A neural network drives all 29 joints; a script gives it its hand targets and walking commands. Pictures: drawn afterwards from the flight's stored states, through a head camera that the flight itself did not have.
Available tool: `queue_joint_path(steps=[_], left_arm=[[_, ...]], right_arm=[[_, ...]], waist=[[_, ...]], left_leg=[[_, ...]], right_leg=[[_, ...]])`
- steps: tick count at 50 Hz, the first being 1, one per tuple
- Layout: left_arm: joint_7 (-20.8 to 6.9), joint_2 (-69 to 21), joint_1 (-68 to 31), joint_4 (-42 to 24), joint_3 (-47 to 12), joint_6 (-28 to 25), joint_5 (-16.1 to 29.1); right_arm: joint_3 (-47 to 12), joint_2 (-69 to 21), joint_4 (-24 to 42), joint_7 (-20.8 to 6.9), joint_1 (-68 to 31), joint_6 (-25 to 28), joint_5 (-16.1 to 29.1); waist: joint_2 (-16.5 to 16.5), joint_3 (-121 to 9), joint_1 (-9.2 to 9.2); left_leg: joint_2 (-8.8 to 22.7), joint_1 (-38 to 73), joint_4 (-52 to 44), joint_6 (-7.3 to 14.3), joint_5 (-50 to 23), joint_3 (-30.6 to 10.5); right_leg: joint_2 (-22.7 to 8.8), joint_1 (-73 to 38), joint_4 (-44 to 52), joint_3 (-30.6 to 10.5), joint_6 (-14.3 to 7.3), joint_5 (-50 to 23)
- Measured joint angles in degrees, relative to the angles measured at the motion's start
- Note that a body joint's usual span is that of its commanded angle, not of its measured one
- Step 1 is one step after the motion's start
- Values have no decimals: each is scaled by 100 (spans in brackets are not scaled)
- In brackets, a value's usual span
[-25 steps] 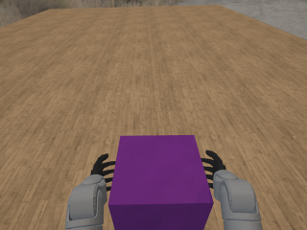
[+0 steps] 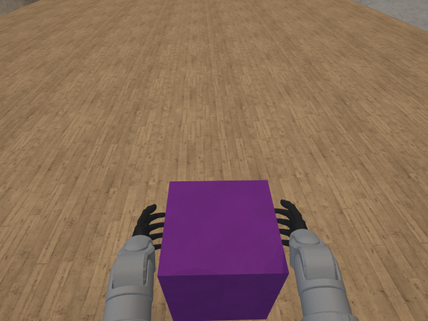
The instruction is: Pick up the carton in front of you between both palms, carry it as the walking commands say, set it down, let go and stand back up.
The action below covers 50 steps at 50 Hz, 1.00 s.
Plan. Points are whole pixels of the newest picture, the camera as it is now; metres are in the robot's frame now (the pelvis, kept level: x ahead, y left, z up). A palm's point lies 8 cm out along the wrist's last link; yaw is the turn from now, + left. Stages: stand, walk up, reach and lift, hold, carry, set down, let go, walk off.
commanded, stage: carry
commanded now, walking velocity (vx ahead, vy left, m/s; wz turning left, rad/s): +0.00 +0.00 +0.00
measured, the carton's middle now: (219, 252) +0.32 +0.00 -0.05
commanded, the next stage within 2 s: hold in 0.46 s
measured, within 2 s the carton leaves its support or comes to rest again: neither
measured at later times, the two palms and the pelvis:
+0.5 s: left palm (138, 241) +0.29 +0.16 +0.04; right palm (294, 236) +0.29 -0.14 +0.04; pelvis +0.01 +0.01 +0.00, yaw +1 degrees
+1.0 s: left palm (128, 249) +0.29 +0.18 +0.02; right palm (274, 227) +0.33 -0.11 +0.02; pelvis -0.01 -0.02 +0.00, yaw +10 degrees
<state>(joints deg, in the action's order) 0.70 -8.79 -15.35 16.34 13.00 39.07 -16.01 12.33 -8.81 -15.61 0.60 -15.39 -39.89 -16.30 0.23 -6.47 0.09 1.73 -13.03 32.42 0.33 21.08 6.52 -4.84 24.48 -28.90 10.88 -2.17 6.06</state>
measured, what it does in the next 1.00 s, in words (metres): stands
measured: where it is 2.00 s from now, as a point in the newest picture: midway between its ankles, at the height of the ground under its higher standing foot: outside the picture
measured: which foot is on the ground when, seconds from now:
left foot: down 0.00-1.00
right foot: down 0.00-1.00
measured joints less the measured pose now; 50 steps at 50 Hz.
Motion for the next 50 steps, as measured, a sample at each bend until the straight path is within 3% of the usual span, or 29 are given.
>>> queue_joint_path(steps=[8, 24, 26, 29, 32, 38, 46, 50], left_arm=[[53, 38, 171, -469, -189, 156, 170], [44, 48, 228, -497, -222, 255, 188], [-1, 37, 190, -402, -251, 120, 148], [-32, 32, 156, -298, -288, -15, 114], [-34, 42, 196, -308, -245, -87, 163], [-41, 45, 202, -241, -136, -197, 202], [-212, -179, -787, 953, 750, -750, -362], [-360, -147, -1408, 1602, 1369, -1140, -736]], right_arm=[[-174, 36, 453, 56, 160, -150, 190], [-231, 49, 528, 79, 236, -273, 218], [-238, 64, 650, 100, 304, -248, 205], [-252, 81, 745, 123, 391, -196, 188], [-310, 78, 729, 137, 384, -152, 163], [-337, 61, 598, 126, 287, -86, 74], [700, -180, -320, -27, -621, 299, -274], [1299, -339, -898, -53, -1229, 676, -573]], waist=[[21, 33, -13], [56, 162, -8], [140, 469, -104], [185, 759, -98], [243, 918, -7], [295, 1058, 8], [287, 1271, -216], [303, 1383, -163]], left_leg=[[3, 1, 42, 7, 60, -5], [-1, 207, -17, 45, 82, -2], [-21, 515, -211, 34, -31, -144], [-115, 854, -549, 82, -222, -293], [-151, 1028, -743, 82, -348, -358], [-189, 1124, -812, 58, -445, -579], [-247, 763, -283, 47, -303, -971], [-224, 367, 131, 42, -134, -1014]], right_leg=[[-5, 13, -71, 0, 18, 67], [9, -197, -2, -11, 53, 71], [151, -610, 266, -279, 87, -11], [223, -1005, 552, -595, 205, -83], [219, -1192, 710, -630, 259, -148], [219, -1392, 822, -612, 248, -194], [473, -1190, 347, -1019, 210, 105], [538, -784, -61, -1045, 182, 211]])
